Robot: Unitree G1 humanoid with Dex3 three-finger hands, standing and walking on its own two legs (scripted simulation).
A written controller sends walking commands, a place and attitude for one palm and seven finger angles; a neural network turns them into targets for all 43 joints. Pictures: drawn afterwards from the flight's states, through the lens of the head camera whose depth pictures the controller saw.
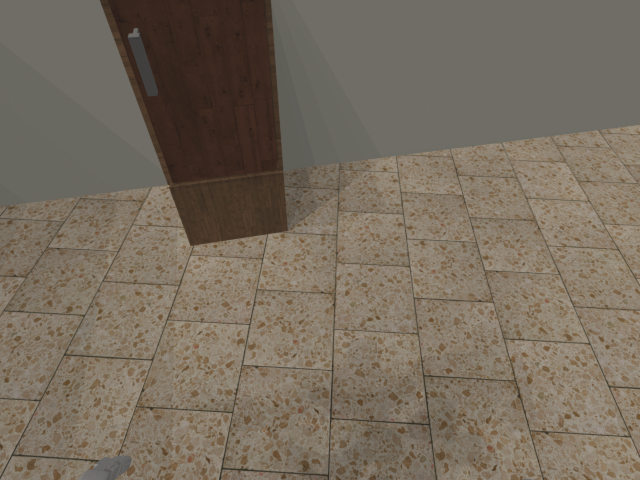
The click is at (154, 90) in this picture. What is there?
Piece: cupboard door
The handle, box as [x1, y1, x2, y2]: [128, 28, 157, 95]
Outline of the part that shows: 134,28 133,32 129,33 128,39 144,86 148,95 157,95 157,89 138,29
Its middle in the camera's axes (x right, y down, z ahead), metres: -0.46 -0.46 +1.00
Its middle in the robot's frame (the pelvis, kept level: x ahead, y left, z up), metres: +1.05 +0.52 +0.02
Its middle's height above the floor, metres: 0.78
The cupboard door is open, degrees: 0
